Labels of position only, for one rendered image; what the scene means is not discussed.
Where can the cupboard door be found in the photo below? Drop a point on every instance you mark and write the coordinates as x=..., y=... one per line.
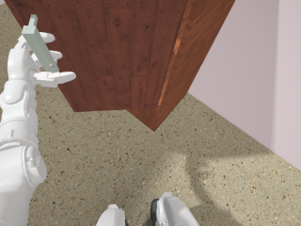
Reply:
x=119, y=50

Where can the robot right thigh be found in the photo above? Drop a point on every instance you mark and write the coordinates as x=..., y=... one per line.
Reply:
x=174, y=212

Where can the left robot shin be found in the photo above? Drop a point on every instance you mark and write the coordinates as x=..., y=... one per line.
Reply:
x=112, y=206

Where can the handle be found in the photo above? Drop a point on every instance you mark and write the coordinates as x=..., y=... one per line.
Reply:
x=38, y=46

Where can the robot left forearm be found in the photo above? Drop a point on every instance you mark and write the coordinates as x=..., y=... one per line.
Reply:
x=19, y=121

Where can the robot left upper arm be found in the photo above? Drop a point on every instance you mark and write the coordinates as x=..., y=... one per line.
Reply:
x=21, y=171

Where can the left robot hand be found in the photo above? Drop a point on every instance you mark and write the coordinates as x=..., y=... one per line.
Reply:
x=21, y=65

